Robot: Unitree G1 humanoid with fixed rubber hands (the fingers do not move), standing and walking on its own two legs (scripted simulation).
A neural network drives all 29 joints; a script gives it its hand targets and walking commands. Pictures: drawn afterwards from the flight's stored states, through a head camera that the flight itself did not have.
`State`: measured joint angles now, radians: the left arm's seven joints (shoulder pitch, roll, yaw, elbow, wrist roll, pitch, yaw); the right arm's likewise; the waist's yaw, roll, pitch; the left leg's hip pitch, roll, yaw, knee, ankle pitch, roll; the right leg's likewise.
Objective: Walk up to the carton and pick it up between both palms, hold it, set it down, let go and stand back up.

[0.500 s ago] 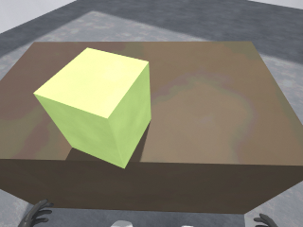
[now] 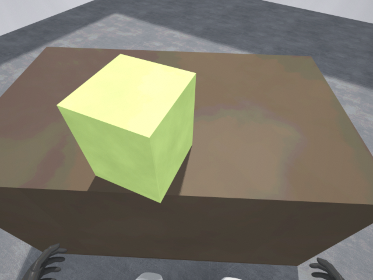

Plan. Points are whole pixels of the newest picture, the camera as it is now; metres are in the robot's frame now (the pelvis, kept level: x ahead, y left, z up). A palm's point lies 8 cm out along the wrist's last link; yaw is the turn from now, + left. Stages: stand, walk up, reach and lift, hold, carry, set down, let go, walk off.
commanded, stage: walk up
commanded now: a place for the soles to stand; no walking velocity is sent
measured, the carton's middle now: (140, 129) +0.44 +0.14 +0.07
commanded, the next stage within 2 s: none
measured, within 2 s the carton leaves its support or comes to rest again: neither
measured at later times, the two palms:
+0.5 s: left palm (30, 275) +0.14 +0.33 -0.05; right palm out of the picture +0.12 -0.30 -0.08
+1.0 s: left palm out of the picture +0.06 +0.44 -0.06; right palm out of the picture +0.13 -0.19 -0.09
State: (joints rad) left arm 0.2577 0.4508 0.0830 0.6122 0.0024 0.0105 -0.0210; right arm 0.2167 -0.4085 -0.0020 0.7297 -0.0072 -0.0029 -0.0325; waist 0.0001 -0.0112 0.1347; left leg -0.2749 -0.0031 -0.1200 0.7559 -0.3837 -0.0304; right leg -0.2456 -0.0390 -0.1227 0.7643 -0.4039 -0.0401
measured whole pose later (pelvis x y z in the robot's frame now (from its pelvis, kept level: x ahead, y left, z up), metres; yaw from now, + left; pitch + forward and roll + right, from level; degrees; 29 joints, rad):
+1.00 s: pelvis -0.02 +0.09 +0.00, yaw +3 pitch -7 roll -3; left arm 0.28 0.47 0.08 0.63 0.00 -0.03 0.07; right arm 0.17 -0.41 0.00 0.62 -0.03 0.10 0.08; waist 0.00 0.07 0.21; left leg -0.34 0.01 -0.12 1.00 -0.50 -0.04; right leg -0.26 -0.13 -0.12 0.74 -0.36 -0.02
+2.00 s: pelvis -0.06 +0.09 +0.00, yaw +6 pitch -7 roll +2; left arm 0.31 0.48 0.07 0.61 0.00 -0.03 0.06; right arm 0.24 -0.42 -0.01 0.65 -0.03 0.08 0.05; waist 0.00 0.07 0.13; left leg -0.34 -0.06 -0.10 0.99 -0.47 0.02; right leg -0.35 -0.07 -0.10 0.75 -0.30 -0.05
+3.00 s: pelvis -0.04 +0.12 +0.00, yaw +6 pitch -4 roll +0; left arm 0.29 0.48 0.06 0.61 0.00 0.00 0.02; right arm 0.19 -0.42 -0.01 0.73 -0.02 0.03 0.04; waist 0.00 0.04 0.06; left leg -0.30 -0.02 -0.10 0.75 -0.38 -0.02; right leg -0.33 -0.08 -0.10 0.74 -0.33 -0.01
